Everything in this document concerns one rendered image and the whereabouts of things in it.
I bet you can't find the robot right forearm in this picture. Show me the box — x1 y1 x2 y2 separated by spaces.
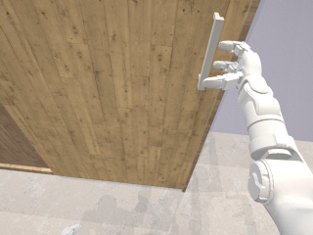
238 74 313 177

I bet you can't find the left robot hand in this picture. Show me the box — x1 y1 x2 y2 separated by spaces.
61 224 81 235

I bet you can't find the robot right upper arm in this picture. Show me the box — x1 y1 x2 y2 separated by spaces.
247 159 313 235

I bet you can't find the handle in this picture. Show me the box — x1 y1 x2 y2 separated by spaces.
198 12 225 91

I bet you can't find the right robot hand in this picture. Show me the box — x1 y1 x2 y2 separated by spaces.
202 40 262 90

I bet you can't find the wardrobe door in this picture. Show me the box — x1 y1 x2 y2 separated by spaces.
0 102 49 168
0 0 251 189

